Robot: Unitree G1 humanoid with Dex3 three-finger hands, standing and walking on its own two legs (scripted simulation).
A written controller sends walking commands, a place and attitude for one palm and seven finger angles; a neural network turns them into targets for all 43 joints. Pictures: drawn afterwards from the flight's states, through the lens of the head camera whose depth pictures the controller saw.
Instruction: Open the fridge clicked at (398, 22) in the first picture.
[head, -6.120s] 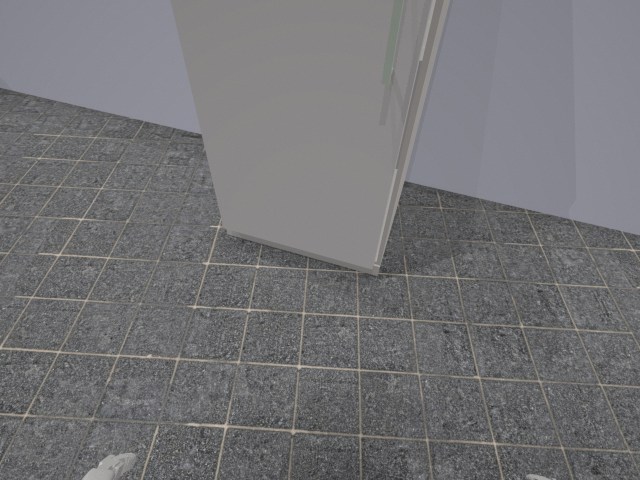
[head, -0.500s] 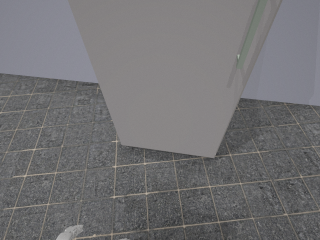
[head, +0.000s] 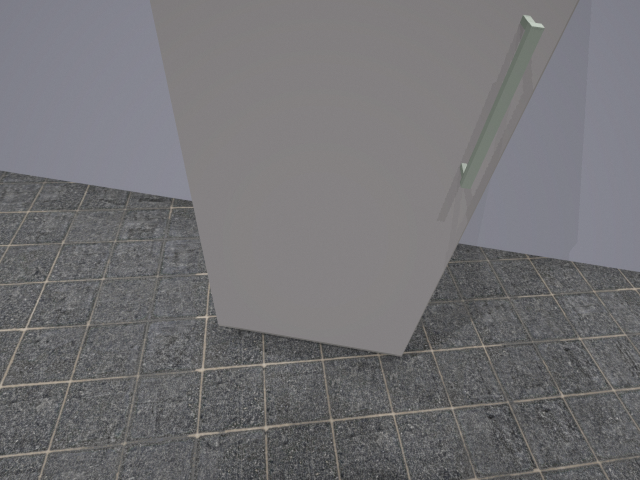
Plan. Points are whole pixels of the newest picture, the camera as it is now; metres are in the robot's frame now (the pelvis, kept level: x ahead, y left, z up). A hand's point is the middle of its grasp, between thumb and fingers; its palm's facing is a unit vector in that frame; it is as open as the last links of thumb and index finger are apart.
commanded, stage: take the last steps up to it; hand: right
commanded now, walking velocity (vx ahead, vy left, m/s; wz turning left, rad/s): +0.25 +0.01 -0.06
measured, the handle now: (492, 111) +0.63 -0.22 +0.19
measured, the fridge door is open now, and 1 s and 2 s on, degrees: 0 0 0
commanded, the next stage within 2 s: come to a stop and stand still in 0.32 s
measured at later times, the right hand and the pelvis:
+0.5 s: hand out of the picture +0.01 -0.15 -0.18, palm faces +0.15 +0.98 -0.11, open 7.4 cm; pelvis +0.14 -0.03 -0.01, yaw -1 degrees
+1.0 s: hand out of the picture +0.18 -0.16 -0.16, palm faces +0.01 +0.96 -0.26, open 7.4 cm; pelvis +0.12 +0.03 +0.00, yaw +0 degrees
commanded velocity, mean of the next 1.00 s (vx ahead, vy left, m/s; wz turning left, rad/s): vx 0.00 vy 0.04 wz -0.01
